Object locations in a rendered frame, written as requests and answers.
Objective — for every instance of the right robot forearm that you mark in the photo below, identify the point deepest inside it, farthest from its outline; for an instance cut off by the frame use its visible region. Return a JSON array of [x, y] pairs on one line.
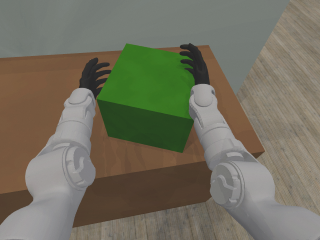
[[213, 132]]

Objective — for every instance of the carton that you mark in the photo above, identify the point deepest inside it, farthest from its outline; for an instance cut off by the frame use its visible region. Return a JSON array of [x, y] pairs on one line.
[[145, 98]]

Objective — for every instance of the left robot forearm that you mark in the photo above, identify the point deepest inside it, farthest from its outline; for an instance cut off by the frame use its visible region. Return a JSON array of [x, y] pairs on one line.
[[75, 125]]

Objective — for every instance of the right robot upper arm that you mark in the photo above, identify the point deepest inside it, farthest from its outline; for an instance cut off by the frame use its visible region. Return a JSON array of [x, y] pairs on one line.
[[246, 190]]

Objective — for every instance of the pedestal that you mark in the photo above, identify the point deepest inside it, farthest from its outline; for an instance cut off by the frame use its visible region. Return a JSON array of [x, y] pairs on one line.
[[130, 178]]

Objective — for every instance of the robot left hand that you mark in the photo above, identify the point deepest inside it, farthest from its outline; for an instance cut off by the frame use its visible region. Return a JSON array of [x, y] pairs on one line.
[[89, 76]]

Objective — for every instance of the robot right hand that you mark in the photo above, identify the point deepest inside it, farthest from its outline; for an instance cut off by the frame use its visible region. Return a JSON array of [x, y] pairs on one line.
[[199, 71]]

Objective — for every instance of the left robot upper arm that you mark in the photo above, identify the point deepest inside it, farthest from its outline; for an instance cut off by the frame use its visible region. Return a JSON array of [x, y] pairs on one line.
[[57, 182]]

